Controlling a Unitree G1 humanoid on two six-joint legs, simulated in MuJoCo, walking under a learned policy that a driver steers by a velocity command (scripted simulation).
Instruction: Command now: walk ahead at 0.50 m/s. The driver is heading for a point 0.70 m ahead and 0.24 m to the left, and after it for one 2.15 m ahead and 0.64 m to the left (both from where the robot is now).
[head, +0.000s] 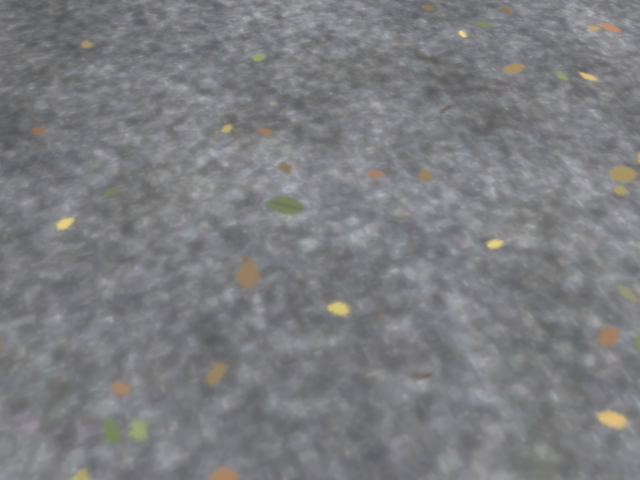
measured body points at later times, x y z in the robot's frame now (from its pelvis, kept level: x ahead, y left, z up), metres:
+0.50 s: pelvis +0.27 -0.04 +0.00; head +0.30 -0.03 +0.45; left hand +0.28 +0.24 -0.13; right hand +0.46 -0.27 -0.11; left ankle +0.44 +0.12 -0.70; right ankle +0.20 -0.14 -0.74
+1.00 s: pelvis +0.40 -0.01 -0.01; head +0.43 +0.01 +0.44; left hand +0.43 +0.30 -0.12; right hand +0.65 -0.22 -0.10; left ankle +0.43 +0.09 -0.74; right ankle +0.50 -0.15 -0.72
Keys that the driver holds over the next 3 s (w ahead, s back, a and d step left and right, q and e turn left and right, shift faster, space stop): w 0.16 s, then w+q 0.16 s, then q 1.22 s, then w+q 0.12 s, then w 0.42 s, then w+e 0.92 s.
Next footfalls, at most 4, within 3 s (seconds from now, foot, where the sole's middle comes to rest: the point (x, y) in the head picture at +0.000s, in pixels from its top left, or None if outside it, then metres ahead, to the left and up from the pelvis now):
0.10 right None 0.24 -0.14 -0.78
0.60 left None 0.47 0.10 -0.78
1.06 right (364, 450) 0.53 -0.11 -0.78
1.48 left None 0.37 0.10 -0.78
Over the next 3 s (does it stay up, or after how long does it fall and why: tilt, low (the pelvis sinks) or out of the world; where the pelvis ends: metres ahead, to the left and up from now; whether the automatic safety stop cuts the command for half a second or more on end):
stays up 0.86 0.40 -0.02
